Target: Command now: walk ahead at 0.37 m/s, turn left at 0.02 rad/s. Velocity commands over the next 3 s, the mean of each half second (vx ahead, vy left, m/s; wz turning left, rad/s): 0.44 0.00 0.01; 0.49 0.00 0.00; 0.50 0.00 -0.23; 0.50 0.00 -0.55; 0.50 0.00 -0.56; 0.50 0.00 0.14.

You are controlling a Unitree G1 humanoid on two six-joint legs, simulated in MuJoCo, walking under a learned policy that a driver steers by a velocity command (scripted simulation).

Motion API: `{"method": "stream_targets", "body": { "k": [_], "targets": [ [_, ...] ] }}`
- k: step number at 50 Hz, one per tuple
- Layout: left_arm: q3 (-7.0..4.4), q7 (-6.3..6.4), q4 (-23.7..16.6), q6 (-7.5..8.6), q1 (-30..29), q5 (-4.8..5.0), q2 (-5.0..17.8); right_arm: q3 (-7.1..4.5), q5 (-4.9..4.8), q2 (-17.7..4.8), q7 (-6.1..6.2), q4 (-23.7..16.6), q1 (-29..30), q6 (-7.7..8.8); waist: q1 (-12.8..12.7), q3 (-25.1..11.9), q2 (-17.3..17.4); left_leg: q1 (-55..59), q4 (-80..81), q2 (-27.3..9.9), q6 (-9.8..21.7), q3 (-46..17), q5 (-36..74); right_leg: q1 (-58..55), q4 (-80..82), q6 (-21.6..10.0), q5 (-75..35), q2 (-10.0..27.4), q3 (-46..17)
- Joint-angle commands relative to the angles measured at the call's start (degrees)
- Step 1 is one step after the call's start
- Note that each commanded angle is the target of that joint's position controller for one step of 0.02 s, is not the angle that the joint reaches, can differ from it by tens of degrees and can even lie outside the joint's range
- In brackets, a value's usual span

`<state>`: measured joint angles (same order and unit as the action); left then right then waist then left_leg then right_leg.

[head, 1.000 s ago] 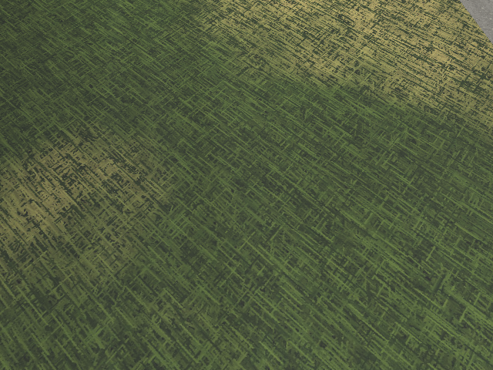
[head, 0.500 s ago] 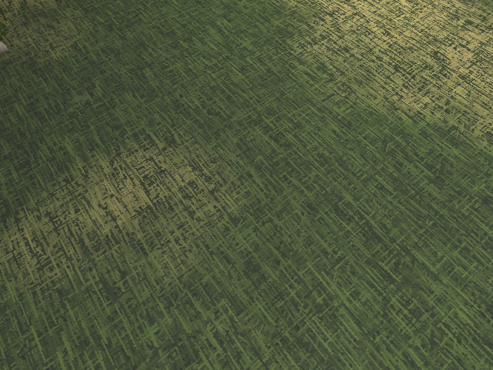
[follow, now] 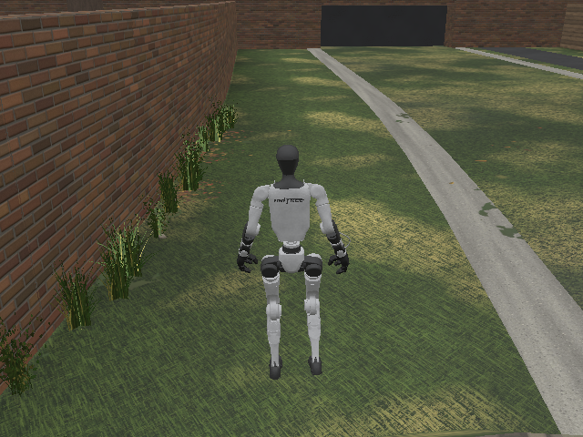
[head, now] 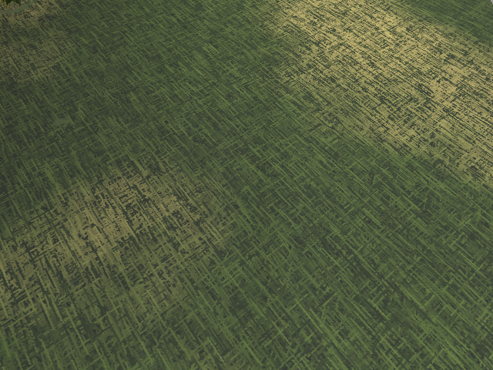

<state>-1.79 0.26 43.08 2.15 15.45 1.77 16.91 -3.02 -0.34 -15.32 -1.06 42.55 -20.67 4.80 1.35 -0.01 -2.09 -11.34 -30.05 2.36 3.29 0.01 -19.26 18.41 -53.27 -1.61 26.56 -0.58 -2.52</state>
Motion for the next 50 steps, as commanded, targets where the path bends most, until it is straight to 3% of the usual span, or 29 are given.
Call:
{"method": "stream_targets", "body": {
  "k": [1, 4, 8, 12, 14, 15, 16, 17, 18, 19, 20, 21, 22, 23, 24, 25, 27, 30, 35, 40, 43, 44, 45, 46, 47, 48, 49, 50],
  "targets": [
    [-1.51, -0.89, -7.3, 3.33, -8.5, 0.22, 5.5, -1.99, 0.27, -8.3, 0.30, -2.1, -5.6, 1.23, 2.6, 3.3, 5.6, 22.3, 17.2, -19.2, 11.2, -27.7, 3.7, 33.1, -11.8, -1.9, -4.7, 4.1, -2.3],
    [-1.30, -2.50, -7.5, 3.14, -10.2, -0.51, 3.7, -0.81, 0.26, -5.8, 0.59, -1.7, -5.2, 0.07, 2.1, 3.2, 7.1, 18.6, 19.4, -15.0, 8.7, -17.0, 18.5, 29.2, -5.7, -0.3, -12.3, 5.5, 1.0],
    [0.09, -3.35, -9.6, 3.24, -16.9, -0.95, 0.6, -0.94, -0.15, -8.0, 1.70, -0.7, -5.6, -0.83, 3.7, 5.3, 6.3, 11.8, 21.8, -12.2, 7.9, -9.2, 22.5, 22.9, 10.1, 2.5, -22.0, 4.0, 4.3],
    [-0.22, -3.66, -11.1, 3.60, -21.1, -0.30, 2.3, -1.34, -0.57, -9.9, 1.85, 1.4, -7.5, -0.73, 4.1, 7.3, 8.2, 8.9, 23.4, -13.9, 7.4, -7.9, 20.6, 15.3, 19.9, 1.7, -28.5, 2.0, 4.5],
    [-0.75, -3.75, -11.4, 3.79, -20.7, -0.26, 3.7, -1.59, -0.97, -10.2, 1.87, 2.2, -6.8, -0.82, 2.4, 7.2, 8.1, 12.3, 21.4, -15.7, 6.3, -7.5, 25.9, 14.5, 22.3, -0.3, -27.5, 1.8, 3.6],
    [-1.19, -3.65, -11.1, 3.82, -19.2, -0.39, 4.6, -1.79, -0.87, -10.7, 1.91, 2.4, -6.1, -0.97, 1.0, 5.7, 8.4, 14.2, 18.7, -15.9, 5.5, -6.8, 33.5, 12.2, 22.8, -1.3, -26.2, 1.1, 3.9],
    [-1.81, -3.33, -10.5, 3.70, -16.2, -0.60, 5.8, -2.09, -0.69, -11.5, 1.98, 2.5, -5.6, -1.22, -0.9, 2.8, 9.2, 15.6, 14.3, -15.7, 4.7, -6.1, 43.8, 7.7, 22.6, -2.5, -24.4, -0.3, 4.9],
    [-2.88, -2.78, -8.7, 3.43, -9.3, -0.66, 7.5, -2.13, -0.42, -11.6, 2.07, 2.4, -4.8, -1.67, -4.9, -2.1, 9.2, 14.8, 5.7, -14.2, 3.6, -4.3, 53.1, -1.4, 23.0, -4.2, -24.1, -2.0, 6.4],
    [-3.87, -2.00, -6.2, 2.99, 0.0, -0.60, 9.2, -1.78, 0.06, -10.9, 2.31, 1.9, -4.5, -1.93, -9.1, -8.0, 8.5, 8.3, -5.9, -12.0, 1.9, -3.1, 52.3, -15.4, 21.9, -5.8, -24.9, -0.5, 5.1],
    [-4.67, -1.15, -4.5, 2.37, 9.6, -1.11, 13.7, -0.36, 1.91, -6.8, 2.50, 0.5, -6.2, -1.84, -10.8, -16.8, -2.4, -4.9, -26.0, -7.2, 0.1, -1.4, 26.0, -32.5, 20.6, -9.2, -23.3, 12.4, -10.8],
    [-4.44, -2.11, -3.8, 2.77, 9.5, -2.09, 14.8, 1.21, -0.20, -0.5, 1.83, 0.7, -15.3, -0.77, -4.7, -24.8, -17.5, -21.8, -42.8, 2.8, -2.3, -7.6, -14.2, -44.0, 32.7, -18.0, -5.1, 23.4, -41.7],
    [-3.34, -2.00, -4.3, 2.87, 5.9, -1.25, 8.9, -0.24, -1.73, -7.6, 1.38, 1.0, -8.6, 0.11, -6.8, -16.3, -9.0, -28.1, -47.3, -1.0, -1.9, -10.2, -12.1, -37.4, 38.1, -15.3, 3.6, 21.1, -41.2],
    [-2.76, -1.80, -4.3, 2.89, 2.0, -0.92, 7.0, -0.95, -2.60, -9.8, 1.13, -0.9, -1.6, 0.57, -6.2, -7.1, -4.3, -29.9, -45.8, -3.9, -1.3, -7.5, -6.1, -28.2, 38.8, -13.2, 0.7, 19.3, -31.1],
    [-2.62, -1.90, -4.4, 3.02, -0.9, -1.36, 6.7, -0.68, -1.91, -8.9, 1.47, -1.4, 1.4, 0.92, -4.3, -3.3, 1.5, -27.5, -43.1, -6.7, -1.3, -6.1, -1.1, -19.9, 39.8, -12.3, -7.5, 17.1, -24.9],
    [-2.45, -2.13, -4.5, 3.26, -2.8, -2.09, 5.8, -0.89, -0.92, -8.3, 1.62, -1.4, 2.2, 0.88, -2.5, -1.2, 1.6, -25.3, -40.3, -8.4, -1.5, -5.8, 1.8, -14.4, 40.8, -12.1, -14.1, 14.7, -19.9],
    [-2.23, -2.15, -4.4, 3.59, -3.6, -2.74, 5.0, -0.88, -0.73, -7.6, 1.50, -1.0, 0.6, 0.44, -0.8, -1.7, -0.4, -22.0, -39.0, -9.8, -1.6, -6.3, 3.9, -11.2, 42.4, -12.0, -17.1, 13.3, -16.9],
    [-2.24, -2.26, -3.4, 4.46, -3.5, -2.07, 4.5, -0.55, -0.55, -5.8, 1.68, -0.3, -0.7, -0.58, 0.4, -1.4, -1.5, -20.7, -36.4, -10.5, -2.5, -5.4, 4.9, -8.1, 45.0, -13.2, -20.5, 12.3, -12.9],
    [-2.58, -1.87, -1.5, 4.84, -1.6, -1.64, 6.1, -0.31, 0.39, -5.3, 1.99, -2.5, 5.1, -1.13, -0.5, 2.4, -0.4, -25.7, -28.8, -11.5, -4.4, -4.6, 10.3, -6.3, 47.5, -13.7, -23.6, 11.9, -8.8],
    [-2.79, -0.97, 0.6, 3.76, 3.2, -0.95, 8.2, 0.71, 0.20, -3.3, 0.92, -5.2, 15.8, 0.39, -4.7, 3.9, 0.5, -24.3, -8.9, -9.1, -4.6, -1.7, 25.7, -9.0, 47.4, -10.6, -27.4, 9.1, -2.4],
    [-2.85, -0.66, 3.7, 2.03, 8.9, -0.62, 9.0, 0.84, -0.60, -3.7, -0.95, -8.4, 23.8, 1.22, -7.1, 5.0, 0.1, -26.5, -0.6, -6.9, -2.9, -1.2, 23.7, -19.3, 43.4, -10.2, -30.3, 13.0, -3.5],
    [-3.21, -0.15, 4.4, 0.96, 8.6, -0.61, 10.1, 0.26, -0.55, -5.4, -1.73, -8.8, 22.3, 1.41, -4.7, 2.8, -1.6, -22.6, 1.9, -5.1, -0.6, -0.6, 16.5, -24.7, 38.0, -8.7, -40.6, 14.8, -4.1],
    [-3.35, 0.00, 4.2, 0.69, 7.7, -0.73, 10.8, -0.41, -0.47, -6.7, -1.62, -7.9, 18.5, 1.41, -2.2, 0.1, -2.6, -16.6, 2.5, -3.4, 0.6, 0.8, 14.7, -24.9, 33.4, -7.9, -50.0, 14.1, -3.3],
    [-3.04, 0.12, 4.0, 0.34, 6.5, -0.93, 10.3, -1.70, -0.41, -9.1, -1.21, -5.6, 10.3, 1.40, 2.2, -5.2, -2.0, -4.9, 4.3, -2.1, 2.6, 2.2, 16.5, -22.5, 23.8, -6.4, -56.2, 11.5, -1.0],
    [-1.98, 0.31, 2.5, 0.51, 6.2, -1.87, 8.3, -2.87, 0.20, -12.5, -0.53, -3.3, -0.1, 1.17, 6.4, -13.7, 0.8, 13.3, 1.0, -9.1, 6.0, -4.8, 19.3, -11.9, 8.9, -4.6, -46.4, 8.9, 0.7],
    [0.19, -0.35, 1.2, 1.72, 13.5, -1.88, 1.2, -4.23, 0.73, -17.7, -0.42, -2.1, -4.9, 0.80, 3.6, -21.9, 14.9, 35.8, 3.5, -23.5, 15.5, -32.0, 8.4, 13.2, -13.3, -0.1, -13.6, -1.4, 2.9],
    [-0.47, -0.58, 2.2, 2.93, 11.2, -1.08, 4.8, -2.78, 0.19, -12.0, -0.42, -2.1, -5.7, 0.60, 5.5, -23.1, 13.8, 36.5, 10.3, -24.8, 15.4, -41.8, 3.9, 20.5, -19.7, -0.5, 6.0, -2.1, -5.1],
    [-1.69, -0.94, 0.4, 3.60, 5.5, 0.59, 8.7, -1.83, 0.03, -9.6, -0.24, -2.4, -1.3, 0.48, 5.0, -13.4, 10.6, 28.9, 11.8, -22.8, 12.6, -32.8, 3.8, 24.7, -21.7, -1.1, 2.7, 1.2, -4.9],
    [-1.56, -0.87, -0.6, 3.88, 2.1, 0.62, 8.4, -1.45, 0.03, -8.7, -0.19, -2.9, 2.9, 0.37, 3.2, -7.6, 6.6, 20.2, 13.2, -20.5, 11.3, -25.6, 8.7, 23.9, -19.2, -1.0, -2.5, 4.2, -2.7]
  ]
}}
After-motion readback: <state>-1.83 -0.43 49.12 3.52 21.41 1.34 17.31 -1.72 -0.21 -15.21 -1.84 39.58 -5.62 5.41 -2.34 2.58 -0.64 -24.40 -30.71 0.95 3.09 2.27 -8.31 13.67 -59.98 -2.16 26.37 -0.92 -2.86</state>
